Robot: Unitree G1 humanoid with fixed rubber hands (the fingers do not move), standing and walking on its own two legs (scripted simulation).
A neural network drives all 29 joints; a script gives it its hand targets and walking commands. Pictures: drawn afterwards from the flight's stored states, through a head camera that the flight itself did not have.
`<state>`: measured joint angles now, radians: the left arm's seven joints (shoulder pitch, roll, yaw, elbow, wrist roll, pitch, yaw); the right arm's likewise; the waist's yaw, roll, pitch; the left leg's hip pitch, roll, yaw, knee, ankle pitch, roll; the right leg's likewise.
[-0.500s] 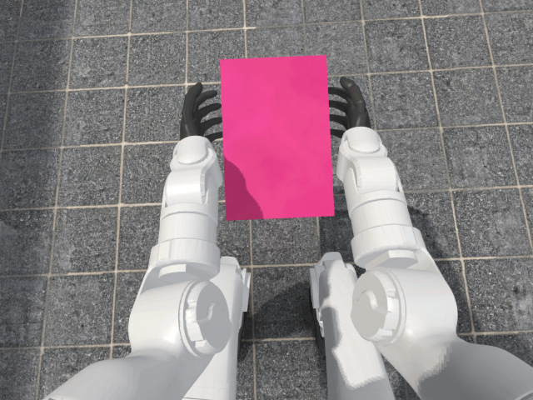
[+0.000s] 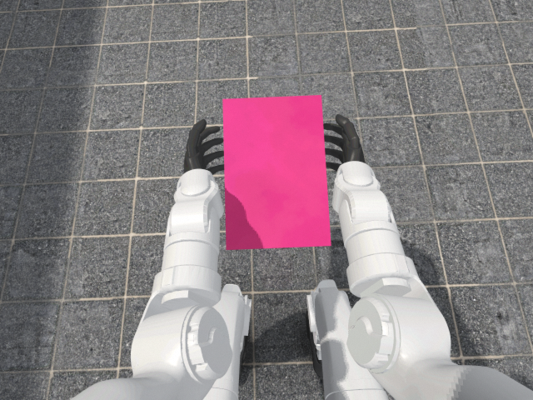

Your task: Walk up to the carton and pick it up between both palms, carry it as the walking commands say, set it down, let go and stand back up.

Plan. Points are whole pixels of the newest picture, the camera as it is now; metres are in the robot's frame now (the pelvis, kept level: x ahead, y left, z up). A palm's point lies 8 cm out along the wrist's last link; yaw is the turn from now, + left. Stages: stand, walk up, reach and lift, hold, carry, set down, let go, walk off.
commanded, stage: reach and lift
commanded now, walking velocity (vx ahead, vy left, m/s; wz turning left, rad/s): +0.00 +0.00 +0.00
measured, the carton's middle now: (273, 183) +0.43 +0.01 -0.11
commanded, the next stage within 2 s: none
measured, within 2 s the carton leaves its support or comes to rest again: neither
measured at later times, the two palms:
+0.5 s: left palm (183, 167) +0.40 +0.12 +0.04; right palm (360, 159) +0.41 -0.10 +0.03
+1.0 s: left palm (161, 152) +0.39 +0.13 +0.11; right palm (377, 147) +0.39 -0.10 +0.11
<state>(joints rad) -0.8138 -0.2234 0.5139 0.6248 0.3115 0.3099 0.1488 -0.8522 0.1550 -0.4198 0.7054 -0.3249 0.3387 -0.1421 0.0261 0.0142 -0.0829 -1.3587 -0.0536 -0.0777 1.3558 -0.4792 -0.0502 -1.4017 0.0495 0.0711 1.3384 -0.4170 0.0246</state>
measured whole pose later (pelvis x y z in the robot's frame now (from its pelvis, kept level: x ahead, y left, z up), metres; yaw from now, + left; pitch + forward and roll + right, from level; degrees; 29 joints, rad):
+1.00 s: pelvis +0.04 +0.00 +0.12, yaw -1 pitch +10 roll +0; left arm -0.54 -0.25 0.40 0.59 0.32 0.32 0.13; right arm -0.54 0.25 -0.37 0.60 -0.35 0.34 -0.15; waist 0.04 0.02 0.00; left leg -0.61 -0.02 -0.09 0.72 -0.29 -0.03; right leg -0.64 0.04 0.08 0.71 -0.24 0.01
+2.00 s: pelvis +0.04 +0.00 +0.15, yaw +1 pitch -9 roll +0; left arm -0.56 -0.26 0.39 0.58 0.40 0.67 0.14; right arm -0.56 0.25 -0.36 0.58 -0.39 0.70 -0.15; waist 0.00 0.02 0.04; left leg -0.10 -0.02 -0.11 0.48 -0.23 -0.03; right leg -0.13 0.02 0.06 0.48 -0.20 0.01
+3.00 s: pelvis +0.05 +0.00 +0.15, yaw +1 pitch -10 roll +0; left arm -0.46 -0.22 0.27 0.51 0.33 0.73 0.11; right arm -0.45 0.22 -0.24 0.50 -0.33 0.76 -0.12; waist 0.00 0.01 0.01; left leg -0.07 -0.02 -0.11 0.48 -0.24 -0.02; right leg -0.10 0.01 0.07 0.47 -0.20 0.01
